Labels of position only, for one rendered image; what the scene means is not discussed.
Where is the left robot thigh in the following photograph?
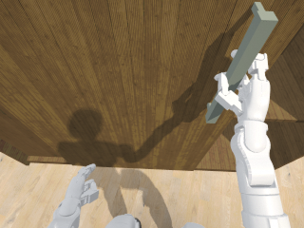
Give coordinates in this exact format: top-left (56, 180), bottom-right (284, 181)
top-left (105, 215), bottom-right (140, 228)

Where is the wardrobe door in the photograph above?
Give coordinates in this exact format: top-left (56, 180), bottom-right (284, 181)
top-left (0, 0), bottom-right (304, 171)
top-left (0, 105), bottom-right (62, 158)

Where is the right robot hand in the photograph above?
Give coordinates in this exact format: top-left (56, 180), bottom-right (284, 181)
top-left (214, 49), bottom-right (271, 123)

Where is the left robot hand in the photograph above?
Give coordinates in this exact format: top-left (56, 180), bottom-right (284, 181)
top-left (64, 163), bottom-right (99, 206)

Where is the robot left forearm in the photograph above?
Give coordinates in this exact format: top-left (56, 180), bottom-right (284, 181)
top-left (47, 198), bottom-right (82, 228)

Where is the robot right forearm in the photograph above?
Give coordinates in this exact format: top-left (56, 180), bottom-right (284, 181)
top-left (230, 119), bottom-right (291, 228)

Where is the handle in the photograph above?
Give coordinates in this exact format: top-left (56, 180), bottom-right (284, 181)
top-left (205, 2), bottom-right (278, 124)

